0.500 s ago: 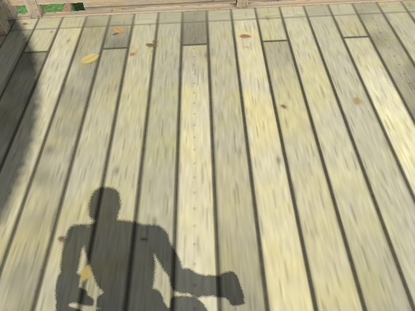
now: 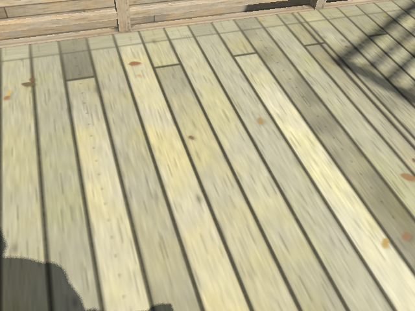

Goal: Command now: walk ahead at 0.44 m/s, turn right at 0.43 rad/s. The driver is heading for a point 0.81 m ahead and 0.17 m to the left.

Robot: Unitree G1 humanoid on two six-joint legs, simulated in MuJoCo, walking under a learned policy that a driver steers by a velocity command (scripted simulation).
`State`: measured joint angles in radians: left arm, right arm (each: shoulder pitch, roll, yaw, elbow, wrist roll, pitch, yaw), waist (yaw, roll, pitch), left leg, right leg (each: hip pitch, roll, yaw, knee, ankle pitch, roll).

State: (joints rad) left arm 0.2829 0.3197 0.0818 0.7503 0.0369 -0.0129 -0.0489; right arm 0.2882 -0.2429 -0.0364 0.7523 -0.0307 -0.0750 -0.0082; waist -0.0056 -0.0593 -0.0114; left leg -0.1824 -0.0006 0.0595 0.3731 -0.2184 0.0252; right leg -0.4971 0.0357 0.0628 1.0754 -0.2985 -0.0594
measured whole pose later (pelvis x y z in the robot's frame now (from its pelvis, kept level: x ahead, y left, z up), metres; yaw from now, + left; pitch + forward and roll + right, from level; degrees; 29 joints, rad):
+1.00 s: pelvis +0.15 +0.00 +0.00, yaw +15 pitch +1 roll -2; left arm 0.16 0.29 0.07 0.81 0.01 0.06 0.04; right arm 0.26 -0.27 -0.07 0.79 -0.01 0.03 -0.01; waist -0.01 -0.03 0.06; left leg -0.24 -0.08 -0.10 0.42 -0.19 0.08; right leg -0.49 0.01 0.04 1.02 -0.38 0.04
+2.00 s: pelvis +0.21 +0.05 +0.00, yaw +30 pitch +1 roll +0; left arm 0.29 0.28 0.05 0.89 0.04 -0.04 -0.04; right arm 0.34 -0.23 -0.02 0.92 -0.02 -0.07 0.01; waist 0.00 -0.05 0.00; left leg -0.05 -0.07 0.03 0.26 -0.22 0.08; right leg -0.52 -0.07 -0.01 1.02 -0.23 -0.06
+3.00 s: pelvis +0.70 +0.27 -0.01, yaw +8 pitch +0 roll +0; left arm 0.28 0.28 0.06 0.90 0.02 -0.01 0.01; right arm 0.15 -0.22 0.00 0.83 -0.01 -0.07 0.00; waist 0.03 -0.03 0.10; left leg -0.32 -0.03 0.05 0.42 -0.10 0.07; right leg -0.39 0.09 0.10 1.10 -0.43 -0.01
